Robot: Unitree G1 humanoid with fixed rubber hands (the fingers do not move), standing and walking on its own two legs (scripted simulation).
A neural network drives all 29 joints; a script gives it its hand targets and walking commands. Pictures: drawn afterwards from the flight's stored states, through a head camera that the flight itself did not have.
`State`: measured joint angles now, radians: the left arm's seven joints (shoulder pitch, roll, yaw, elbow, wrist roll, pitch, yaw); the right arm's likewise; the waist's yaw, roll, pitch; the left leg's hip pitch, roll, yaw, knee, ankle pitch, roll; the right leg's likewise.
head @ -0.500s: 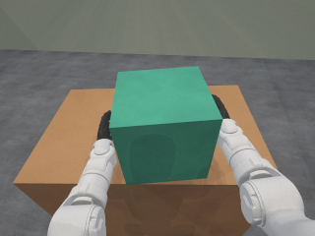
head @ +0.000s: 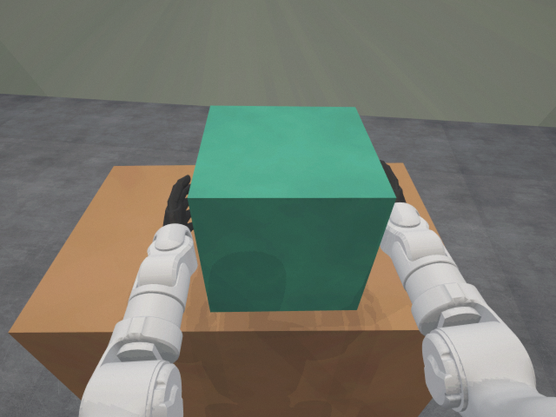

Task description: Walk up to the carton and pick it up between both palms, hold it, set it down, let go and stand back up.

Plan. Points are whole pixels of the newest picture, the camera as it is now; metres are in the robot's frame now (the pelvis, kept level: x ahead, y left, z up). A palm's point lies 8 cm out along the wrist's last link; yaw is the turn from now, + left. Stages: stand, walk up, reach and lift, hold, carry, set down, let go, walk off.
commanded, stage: reach and lift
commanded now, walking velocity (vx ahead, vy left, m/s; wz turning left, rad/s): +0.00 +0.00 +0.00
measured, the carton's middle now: (283, 208) +0.42 +0.00 +0.12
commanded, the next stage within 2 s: hold in 0.98 s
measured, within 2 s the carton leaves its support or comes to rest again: neither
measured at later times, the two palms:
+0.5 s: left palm (173, 222) +0.38 +0.16 +0.14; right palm (394, 204) +0.39 -0.16 +0.15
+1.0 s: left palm (172, 216) +0.37 +0.16 +0.15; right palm (399, 202) +0.38 -0.16 +0.16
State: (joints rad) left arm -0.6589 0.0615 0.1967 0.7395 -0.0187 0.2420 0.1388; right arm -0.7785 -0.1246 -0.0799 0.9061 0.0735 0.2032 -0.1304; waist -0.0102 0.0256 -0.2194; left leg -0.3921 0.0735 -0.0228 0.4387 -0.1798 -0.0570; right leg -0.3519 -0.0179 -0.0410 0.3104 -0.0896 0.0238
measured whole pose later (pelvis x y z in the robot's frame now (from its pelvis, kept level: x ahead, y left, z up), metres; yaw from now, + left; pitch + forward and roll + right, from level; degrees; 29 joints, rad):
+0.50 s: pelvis -0.01 +0.00 +0.00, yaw +0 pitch +6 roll -2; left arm -0.66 0.06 0.20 0.62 -0.02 0.35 0.13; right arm -0.75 -0.12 -0.08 0.77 0.12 0.30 -0.15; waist -0.01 0.02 -0.20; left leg -0.38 0.07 -0.03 0.44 -0.17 -0.05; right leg -0.34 -0.02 -0.04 0.31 -0.08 0.02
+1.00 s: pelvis -0.01 +0.00 +0.00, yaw +0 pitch +4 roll -2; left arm -0.65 0.07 0.20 0.53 -0.01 0.45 0.12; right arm -0.73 -0.12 -0.08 0.68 0.14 0.38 -0.17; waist -0.02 0.02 -0.17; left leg -0.34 0.07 -0.03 0.44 -0.17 -0.05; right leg -0.30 -0.02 -0.04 0.31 -0.08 0.03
